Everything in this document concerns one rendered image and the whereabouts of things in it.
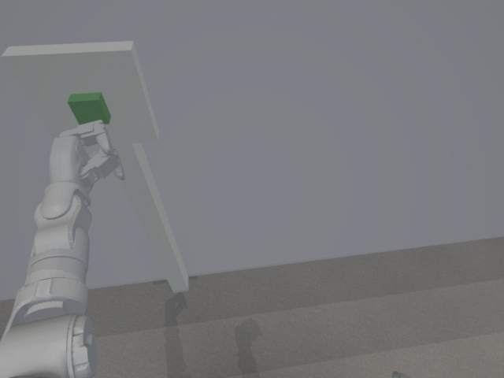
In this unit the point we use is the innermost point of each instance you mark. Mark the button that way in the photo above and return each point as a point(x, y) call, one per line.
point(89, 107)

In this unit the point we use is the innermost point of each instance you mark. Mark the panel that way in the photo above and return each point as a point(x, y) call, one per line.
point(48, 74)

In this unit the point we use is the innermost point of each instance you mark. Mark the robot left hand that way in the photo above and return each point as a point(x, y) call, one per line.
point(70, 162)

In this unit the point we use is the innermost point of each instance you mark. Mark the left robot upper arm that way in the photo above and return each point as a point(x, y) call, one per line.
point(55, 347)

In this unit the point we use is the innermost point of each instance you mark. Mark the left robot forearm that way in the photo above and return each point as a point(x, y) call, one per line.
point(55, 284)

